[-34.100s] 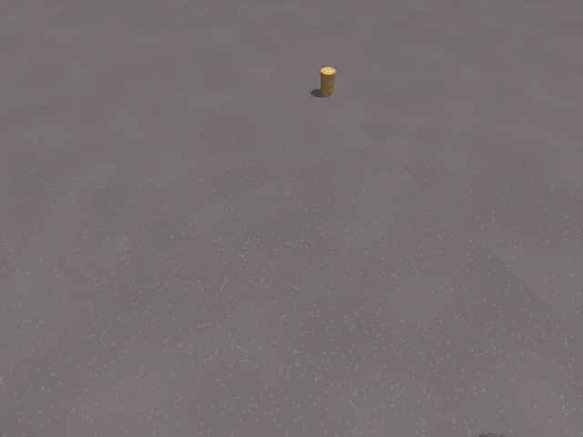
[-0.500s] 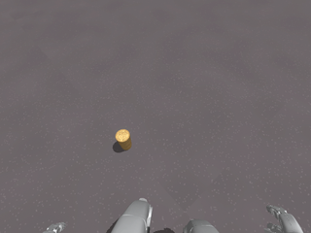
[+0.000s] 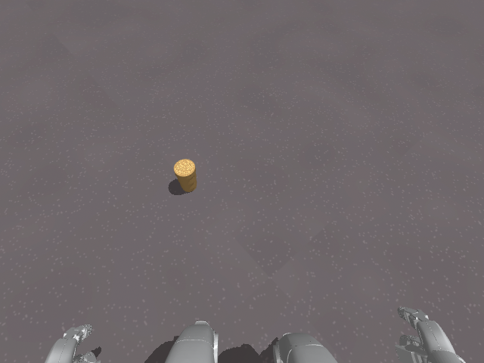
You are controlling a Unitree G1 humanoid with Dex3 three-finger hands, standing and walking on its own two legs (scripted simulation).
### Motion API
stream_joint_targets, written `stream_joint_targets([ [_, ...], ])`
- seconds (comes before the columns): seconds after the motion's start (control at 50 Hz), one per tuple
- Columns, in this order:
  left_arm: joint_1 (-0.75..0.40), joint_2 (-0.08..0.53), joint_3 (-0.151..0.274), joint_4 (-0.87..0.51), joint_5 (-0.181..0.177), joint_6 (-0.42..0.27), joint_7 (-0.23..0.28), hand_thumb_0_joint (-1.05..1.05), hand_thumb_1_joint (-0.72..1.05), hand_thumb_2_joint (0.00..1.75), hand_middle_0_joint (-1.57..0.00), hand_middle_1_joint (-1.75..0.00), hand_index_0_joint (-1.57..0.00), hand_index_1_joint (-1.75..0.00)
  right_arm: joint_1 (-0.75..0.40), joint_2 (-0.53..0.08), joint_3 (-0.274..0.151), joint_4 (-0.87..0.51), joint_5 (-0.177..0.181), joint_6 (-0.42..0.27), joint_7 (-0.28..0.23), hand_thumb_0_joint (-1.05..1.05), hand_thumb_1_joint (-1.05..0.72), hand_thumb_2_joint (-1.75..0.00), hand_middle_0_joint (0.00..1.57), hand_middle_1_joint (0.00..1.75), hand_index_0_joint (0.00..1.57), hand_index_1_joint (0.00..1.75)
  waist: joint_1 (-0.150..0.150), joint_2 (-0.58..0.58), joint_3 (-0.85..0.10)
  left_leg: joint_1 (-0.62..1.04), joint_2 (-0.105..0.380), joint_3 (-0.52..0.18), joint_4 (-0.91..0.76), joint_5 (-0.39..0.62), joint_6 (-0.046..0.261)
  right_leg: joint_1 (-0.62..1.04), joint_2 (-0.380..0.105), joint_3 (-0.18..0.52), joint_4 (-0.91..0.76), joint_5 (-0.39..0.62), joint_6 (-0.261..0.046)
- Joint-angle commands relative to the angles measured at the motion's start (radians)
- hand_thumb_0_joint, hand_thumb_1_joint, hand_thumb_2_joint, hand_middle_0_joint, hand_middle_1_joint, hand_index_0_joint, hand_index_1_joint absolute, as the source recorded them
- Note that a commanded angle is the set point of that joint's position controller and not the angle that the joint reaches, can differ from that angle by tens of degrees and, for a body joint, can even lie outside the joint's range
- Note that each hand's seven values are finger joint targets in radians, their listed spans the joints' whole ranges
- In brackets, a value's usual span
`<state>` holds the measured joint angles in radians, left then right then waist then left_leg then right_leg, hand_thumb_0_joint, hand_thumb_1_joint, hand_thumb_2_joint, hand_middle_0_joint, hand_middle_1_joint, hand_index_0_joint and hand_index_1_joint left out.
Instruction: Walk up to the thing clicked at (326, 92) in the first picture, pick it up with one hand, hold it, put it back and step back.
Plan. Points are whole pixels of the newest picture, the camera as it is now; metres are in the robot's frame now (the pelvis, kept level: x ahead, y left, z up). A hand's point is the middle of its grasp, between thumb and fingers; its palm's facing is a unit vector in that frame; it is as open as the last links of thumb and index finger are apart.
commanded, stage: step back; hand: left
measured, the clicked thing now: (187, 177) +0.84 +0.27 -0.68
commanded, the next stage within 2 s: stand in 1.26 s
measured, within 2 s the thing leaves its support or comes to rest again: neither
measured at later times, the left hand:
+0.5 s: hand out of the picture -0.08 +0.27 -0.14, palm faces +0.10 -0.91 -0.40, open 7.4 cm
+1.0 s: hand out of the picture -0.05 +0.26 -0.14, palm faces +0.08 -0.94 -0.34, open 7.4 cm
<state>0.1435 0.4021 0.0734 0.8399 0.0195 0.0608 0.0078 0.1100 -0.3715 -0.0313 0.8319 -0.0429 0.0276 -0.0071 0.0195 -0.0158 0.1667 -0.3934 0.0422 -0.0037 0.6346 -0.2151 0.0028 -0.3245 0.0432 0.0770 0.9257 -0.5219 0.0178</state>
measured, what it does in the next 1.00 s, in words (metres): walks backwards: right foot, then left foot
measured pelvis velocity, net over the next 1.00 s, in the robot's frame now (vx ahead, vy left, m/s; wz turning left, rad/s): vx -0.10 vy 0.00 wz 0.08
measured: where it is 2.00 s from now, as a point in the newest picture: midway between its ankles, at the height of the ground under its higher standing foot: outside the picture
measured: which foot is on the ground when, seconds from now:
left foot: down 0.00-0.08, up 0.10-0.36, down 0.38-1.00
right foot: up 0.00-0.04, down 0.06-1.00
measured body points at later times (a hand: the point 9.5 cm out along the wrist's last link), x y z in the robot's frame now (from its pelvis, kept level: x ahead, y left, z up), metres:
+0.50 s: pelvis -0.12 -0.02 +0.01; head -0.12 -0.02 +0.46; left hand -0.09 +0.32 -0.11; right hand -0.04 -0.32 -0.12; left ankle -0.13 +0.11 -0.72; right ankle -0.08 -0.13 -0.71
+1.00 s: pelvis -0.10 +0.00 +0.01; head -0.09 +0.01 +0.46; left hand -0.05 +0.31 -0.12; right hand +0.00 -0.29 -0.11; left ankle -0.12 +0.11 -0.72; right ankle -0.09 -0.14 -0.72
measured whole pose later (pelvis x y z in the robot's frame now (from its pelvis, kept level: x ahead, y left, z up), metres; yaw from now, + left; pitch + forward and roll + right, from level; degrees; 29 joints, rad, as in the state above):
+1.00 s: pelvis -0.10 +0.00 +0.01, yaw +4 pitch -2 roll -1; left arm 0.15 0.38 0.03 1.07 0.01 -0.03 -0.01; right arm 0.14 -0.33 -0.03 1.06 -0.03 -0.02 0.01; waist 0.02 -0.02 0.05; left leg -0.18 0.00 -0.01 0.52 -0.30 0.01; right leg -0.20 -0.01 0.01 0.49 -0.26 0.02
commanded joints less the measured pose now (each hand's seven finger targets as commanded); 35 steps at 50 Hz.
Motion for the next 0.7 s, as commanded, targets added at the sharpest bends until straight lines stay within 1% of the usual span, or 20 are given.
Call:
stream_joint_targets([
  [0.0, 0.128, 0.149, 0.051, -0.012, 0.004, -0.037, 0.007, 0.00, 0.90, 0.90, -0.20, -0.30, -0.20, -0.30, -0.008, -0.285, -0.081, -0.065, 0.018, 0.015, -0.016, 0.00, -0.90, -0.90, 0.20, 0.30, 0.20, 0.30, 0.015, 0.220, -0.284, 0.191, 0.175, -0.179, -0.074, 0.285, 0.167, 0.137, -0.010, -0.102, -0.455, 0.221, -0.028],
  [0.02, 0.142, 0.173, 0.056, -0.001, 0.013, -0.042, 0.009, 0.00, 0.90, 0.90, -0.20, -0.30, -0.20, -0.30, -0.011, -0.262, -0.072, -0.064, 0.025, 0.019, -0.013, 0.00, -0.90, -0.90, 0.20, 0.30, 0.20, 0.30, 0.018, 0.190, -0.284, 0.113, 0.142, -0.165, -0.044, 0.190, 0.119, 0.200, -0.031, -0.062, -0.512, 0.272, -0.048],
  [0.04, 0.149, 0.236, 0.073, -0.005, 0.028, -0.048, 0.008, 0.00, 0.90, 0.90, -0.20, -0.30, -0.20, -0.30, -0.009, -0.214, -0.059, -0.075, 0.030, 0.019, -0.010, 0.00, -0.90, -0.90, 0.20, 0.30, 0.20, 0.30, 0.016, 0.020, -0.237, -0.085, 0.033, -0.133, 0.090, -0.020, 0.056, 0.230, -0.164, 0.176, -0.538, 0.213, -0.087],
  [0.06, 0.087, 0.362, 0.102, -0.032, 0.024, -0.038, 0.008, 0.00, 0.90, 0.90, -0.20, -0.30, -0.20, -0.30, -0.069, -0.181, -0.062, -0.101, 0.035, 0.016, -0.029, 0.00, -0.90, -0.90, 0.20, 0.30, 0.20, 0.30, 0.063, -0.264, -0.173, -0.153, -0.136, -0.069, 0.324, -0.373, -0.002, 0.019, -0.416, 0.443, -0.623, 0.284, -0.261],
  [0.08, 0.032, 0.376, 0.099, -0.067, 0.027, -0.046, 0.012, 0.00, 0.90, 0.90, -0.20, -0.30, -0.20, -0.30, -0.067, -0.218, -0.079, -0.090, 0.034, 0.024, -0.038, 0.00, -0.90, -0.90, 0.20, 0.30, 0.20, 0.30, 0.051, -0.237, -0.105, -0.097, -0.100, -0.187, 0.507, -0.416, -0.017, -0.157, -0.496, 0.533, -0.662, 0.287, -0.328],
  [0.12, -0.085, 0.260, 0.067, -0.087, 0.023, -0.056, 0.022, 0.00, 0.90, 0.90, -0.20, -0.30, -0.20, -0.30, 0.020, -0.221, -0.071, -0.040, 0.042, 0.018, -0.031, 0.00, -0.90, -0.90, 0.20, 0.30, 0.20, 0.30, -0.036, -0.043, -0.124, -0.114, -0.146, -0.219, 0.585, -0.291, -0.006, -0.040, -0.330, 0.227, -0.506, 0.532, -0.236],
  [0.14, -0.087, 0.235, 0.067, -0.082, 0.028, -0.058, 0.023, 0.00, 0.90, 0.90, -0.20, -0.30, -0.20, -0.30, 0.038, -0.212, -0.067, -0.026, 0.043, 0.013, -0.028, 0.00, -0.90, -0.90, 0.20, 0.30, 0.20, 0.30, -0.039, -0.057, -0.144, -0.105, -0.155, -0.178, 0.589, -0.258, -0.012, -0.010, -0.289, 0.152, -0.476, 0.529, -0.209],
  [0.2, -0.002, 0.226, 0.069, -0.071, 0.033, -0.069, 0.021, 0.00, 0.90, 0.90, -0.20, -0.30, -0.20, -0.30, 0.050, -0.205, -0.060, -0.015, 0.027, 0.001, -0.022, 0.00, -0.90, -0.90, 0.20, 0.30, 0.20, 0.30, 0.019, -0.109, -0.166, -0.131, -0.124, -0.116, 0.472, -0.250, -0.035, 0.129, -0.253, 0.140, -0.478, 0.318, -0.198],
  [0.28, 0.057, 0.253, 0.080, -0.047, 0.034, -0.071, 0.015, 0.00, 0.90, 0.90, -0.20, -0.30, -0.20, -0.30, -0.001, -0.203, -0.066, -0.013, 0.009, -0.014, -0.007, 0.00, -0.90, -0.90, 0.20, 0.30, 0.20, 0.30, 0.067, -0.165, -0.153, -0.074, -0.065, -0.059, 0.126, -0.333, -0.025, 0.188, -0.309, 0.224, -0.525, 0.042, -0.219],
  [0.34, 0.004, 0.246, 0.060, -0.040, 0.020, -0.059, 0.002, 0.00, 0.90, 0.90, -0.20, -0.30, -0.20, -0.30, 0.120, -0.177, -0.072, 0.069, 0.011, -0.031, 0.001, 0.00, -0.90, -0.90, 0.20, 0.30, 0.20, 0.30, -0.008, -0.156, -0.163, 0.240, -0.085, 0.032, -0.223, -0.169, 0.014, 0.008, -0.268, 0.133, -0.494, 0.036, -0.161],
  [0.36, 0.021, 0.207, 0.040, -0.034, 0.020, -0.056, -0.002, 0.00, 0.90, 0.90, -0.20, -0.30, -0.20, -0.30, 0.142, -0.195, -0.083, 0.089, 0.008, -0.037, 0.000, 0.00, -0.90, -0.90, 0.20, 0.30, 0.20, 0.30, -0.020, -0.087, -0.163, 0.329, -0.064, -0.024, -0.264, -0.145, 0.029, -0.068, -0.223, 0.091, -0.435, 0.007, -0.122],
  [0.38, 0.021, 0.148, 0.020, -0.036, 0.010, -0.060, -0.008, 0.00, 0.90, 0.90, -0.20, -0.30, -0.20, -0.30, 0.130, -0.248, -0.092, 0.084, -0.003, -0.044, -0.001, 0.00, -0.90, -0.90, 0.20, 0.30, 0.20, 0.30, -0.024, 0.084, -0.170, 0.374, 0.105, -0.326, -0.332, -0.368, 0.087, -0.216, -0.144, 0.021, -0.341, -0.008, -0.054],
  [0.4, -0.058, 0.184, 0.035, -0.021, -0.003, -0.063, -0.004, 0.00, 0.90, 0.90, -0.20, -0.30, -0.20, -0.30, 0.069, -0.322, -0.092, 0.070, 0.000, -0.045, 0.003, 0.00, -0.90, -0.90, 0.20, 0.30, 0.20, 0.30, -0.043, 0.177, -0.118, 0.104, 0.265, -0.522, -0.429, -0.647, 0.195, -0.141, -0.064, -0.082, -0.174, -0.047, -0.028],
  [0.42, -0.052, 0.214, 0.048, -0.009, 0.004, -0.065, -0.007, 0.00, 0.90, 0.90, -0.20, -0.30, -0.20, -0.30, 0.010, -0.318, -0.092, 0.050, 0.001, -0.049, 0.006, 0.00, -0.90, -0.90, 0.20, 0.30, 0.20, 0.30, -0.023, 0.142, -0.054, -0.052, 0.289, -0.513, -0.460, -0.676, 0.225, -0.042, -0.080, -0.035, -0.069, -0.033, -0.027],
  [0.46, 0.000, 0.169, 0.035, 0.020, -0.006, -0.076, -0.021, 0.00, 0.90, 0.90, -0.20, -0.30, -0.20, -0.30, -0.039, -0.236, -0.061, 0.050, -0.004, -0.065, 0.002, 0.00, -0.90, -0.90, 0.20, 0.30, 0.20, 0.30, 0.012, 0.113, -0.063, 0.068, 0.176, -0.320, -0.369, -0.386, 0.161, -0.049, -0.085, -0.031, -0.143, 0.077, -0.040],
  [0.52, 0.039, 0.152, 0.035, 0.071, -0.001, -0.094, -0.021, 0.00, 0.90, 0.90, -0.20, -0.30, -0.20, -0.30, -0.036, -0.231, -0.064, 0.070, 0.001, -0.053, 0.011, 0.00, -0.90, -0.90, 0.20, 0.30, 0.20, 0.30, 0.013, 0.175, -0.107, 0.028, 0.107, -0.195, -0.295, -0.337, 0.099, 0.156, -0.039, -0.107, -0.436, 0.163, -0.042],
  [0.56, 0.070, 0.175, 0.043, 0.098, 0.012, -0.104, -0.007, 0.00, 0.90, 0.90, -0.20, -0.30, -0.20, -0.30, -0.008, -0.185, -0.052, 0.065, 0.011, -0.040, 0.012, 0.00, -0.90, -0.90, 0.20, 0.30, 0.20, 0.30, 0.026, 0.097, -0.130, -0.054, 0.058, -0.139, -0.175, -0.305, 0.053, 0.308, -0.064, -0.015, -0.518, 0.219, -0.060],
  [0.6, 0.055, 0.279, 0.059, 0.099, 0.020, -0.114, -0.005, 0.00, 0.90, 0.90, -0.20, -0.30, -0.20, -0.30, 0.014, -0.168, -0.054, 0.083, 0.013, -0.033, 0.008, 0.00, -0.90, -0.90, 0.20, 0.30, 0.20, 0.30, 0.018, -0.083, -0.090, -0.040, -0.060, -0.055, 0.069, -0.359, 0.012, 0.102, -0.316, 0.369, -0.708, -0.284, -0.177],
  [0.62, -0.006, 0.283, 0.060, 0.078, 0.020, -0.117, -0.005, 0.00, 0.90, 0.90, -0.20, -0.30, -0.20, -0.30, 0.047, -0.191, -0.065, 0.099, 0.009, -0.031, 0.009, 0.00, -0.90, -0.90, 0.20, 0.30, 0.20, 0.30, -0.003, -0.073, -0.056, -0.013, -0.039, -0.075, 0.166, -0.321, 0.002, 0.015, -0.374, 0.417, -0.741, -0.351, -0.216],
  [0.68, -0.041, 0.234, 0.047, 0.075, 0.018, -0.120, -0.001, 0.00, 0.90, 0.90, -0.20, -0.30, -0.20, -0.30, 0.076, -0.178, -0.062, 0.122, 0.014, -0.049, 0.014, 0.00, -0.90, -0.90, 0.20, 0.30, 0.20, 0.30, -0.021, -0.068, -0.073, 0.050, -0.010, -0.064, 0.047, -0.227, 0.013, 0.005, -0.316, 0.264, -0.667, -0.114, -0.188],
])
